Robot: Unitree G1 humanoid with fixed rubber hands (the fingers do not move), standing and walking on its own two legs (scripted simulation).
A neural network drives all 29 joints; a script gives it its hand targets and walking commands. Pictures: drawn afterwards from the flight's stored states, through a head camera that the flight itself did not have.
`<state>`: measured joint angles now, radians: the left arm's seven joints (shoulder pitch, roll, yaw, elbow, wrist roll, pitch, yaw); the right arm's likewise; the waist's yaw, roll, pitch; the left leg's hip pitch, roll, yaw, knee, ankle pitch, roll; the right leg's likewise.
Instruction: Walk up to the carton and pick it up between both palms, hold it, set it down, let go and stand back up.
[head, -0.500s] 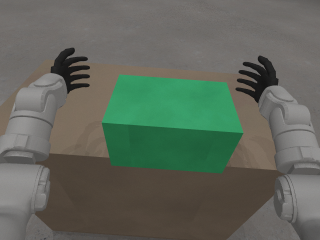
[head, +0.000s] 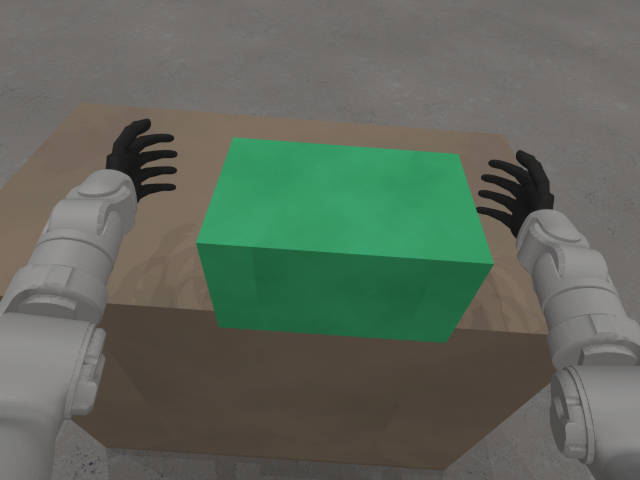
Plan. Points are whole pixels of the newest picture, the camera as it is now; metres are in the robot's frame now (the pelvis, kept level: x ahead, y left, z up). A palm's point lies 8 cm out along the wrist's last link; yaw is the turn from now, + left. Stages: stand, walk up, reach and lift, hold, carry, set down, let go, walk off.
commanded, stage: reach and lift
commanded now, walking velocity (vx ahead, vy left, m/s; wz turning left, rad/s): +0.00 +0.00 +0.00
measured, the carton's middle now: (339, 239) +0.43 -0.01 +0.08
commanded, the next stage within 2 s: none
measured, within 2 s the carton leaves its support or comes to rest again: neither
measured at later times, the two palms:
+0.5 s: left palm (160, 179) +0.44 +0.21 +0.16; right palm (520, 216) +0.42 -0.24 +0.15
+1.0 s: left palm (178, 186) +0.44 +0.19 +0.15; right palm (499, 220) +0.42 -0.21 +0.14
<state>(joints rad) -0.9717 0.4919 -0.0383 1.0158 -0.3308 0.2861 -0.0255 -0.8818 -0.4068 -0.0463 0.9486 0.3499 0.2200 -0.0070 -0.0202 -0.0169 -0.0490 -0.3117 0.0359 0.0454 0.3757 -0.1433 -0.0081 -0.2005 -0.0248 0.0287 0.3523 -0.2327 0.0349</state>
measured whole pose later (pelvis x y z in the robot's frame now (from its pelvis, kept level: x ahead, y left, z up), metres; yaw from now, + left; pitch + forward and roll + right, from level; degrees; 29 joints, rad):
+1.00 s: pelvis +0.00 +0.00 +0.00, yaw +0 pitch +6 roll -1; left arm -0.96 0.34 -0.04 0.98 -0.30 0.21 0.04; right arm -0.87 -0.32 0.03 0.95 0.35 0.13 -0.11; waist -0.02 -0.02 -0.07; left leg -0.35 0.05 0.05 0.39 -0.15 -0.01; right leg -0.24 -0.02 0.03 0.36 -0.23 0.03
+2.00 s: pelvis +0.00 +0.00 +0.00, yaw +0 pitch +7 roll -1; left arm -0.96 0.32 0.02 1.05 -0.17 0.12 0.02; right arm -0.86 -0.28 0.00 0.96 0.31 0.12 -0.12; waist -0.02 -0.02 -0.10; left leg -0.35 0.05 0.05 0.38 -0.15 -0.01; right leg -0.24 -0.02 0.03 0.35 -0.23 0.03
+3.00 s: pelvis +0.00 +0.00 +0.00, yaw +0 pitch +7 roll -1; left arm -0.78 0.26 0.14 0.66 -0.03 0.33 0.04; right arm -0.80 -0.24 -0.09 0.84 0.19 0.17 -0.07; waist -0.02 -0.02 -0.19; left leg -0.35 0.05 0.05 0.34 -0.12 -0.01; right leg -0.23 -0.01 0.03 0.28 -0.18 0.03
